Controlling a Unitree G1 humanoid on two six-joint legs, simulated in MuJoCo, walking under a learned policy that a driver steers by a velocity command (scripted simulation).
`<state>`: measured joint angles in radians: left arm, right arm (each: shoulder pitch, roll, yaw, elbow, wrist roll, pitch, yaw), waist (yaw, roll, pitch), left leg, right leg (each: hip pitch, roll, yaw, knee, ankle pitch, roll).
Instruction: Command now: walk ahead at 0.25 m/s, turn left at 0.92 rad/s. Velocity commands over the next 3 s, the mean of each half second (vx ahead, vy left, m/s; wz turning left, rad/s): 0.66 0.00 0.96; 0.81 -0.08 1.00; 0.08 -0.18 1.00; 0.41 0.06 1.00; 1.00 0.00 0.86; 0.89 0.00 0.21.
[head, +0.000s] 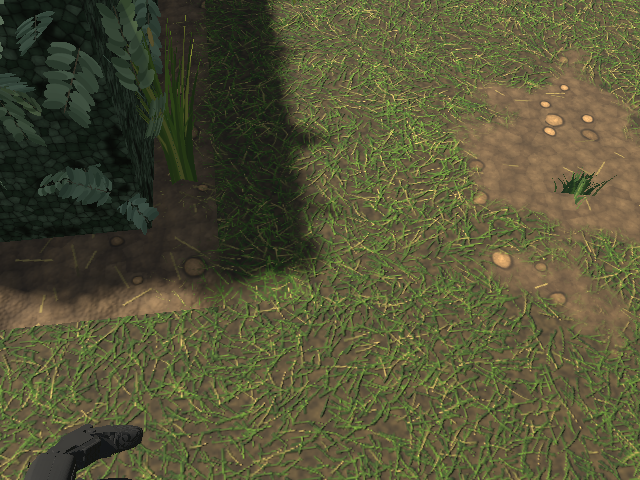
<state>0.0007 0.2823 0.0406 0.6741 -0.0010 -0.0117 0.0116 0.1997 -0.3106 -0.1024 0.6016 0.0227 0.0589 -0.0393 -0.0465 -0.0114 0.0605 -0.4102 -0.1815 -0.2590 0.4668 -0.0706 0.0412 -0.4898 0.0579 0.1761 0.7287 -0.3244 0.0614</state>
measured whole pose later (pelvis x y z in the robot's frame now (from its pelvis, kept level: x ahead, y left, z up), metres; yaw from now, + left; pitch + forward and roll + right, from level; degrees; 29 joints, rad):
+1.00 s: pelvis +0.49 +0.35 -0.01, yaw +57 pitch +2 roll +1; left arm -0.01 0.30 0.02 0.56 0.05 -0.09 -0.07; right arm 0.45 -0.33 -0.08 0.75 0.03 -0.03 -0.07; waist -0.11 -0.05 0.10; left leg 0.12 -0.15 -0.31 0.40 -0.44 0.08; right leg -0.64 -0.02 0.06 0.50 0.12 -0.01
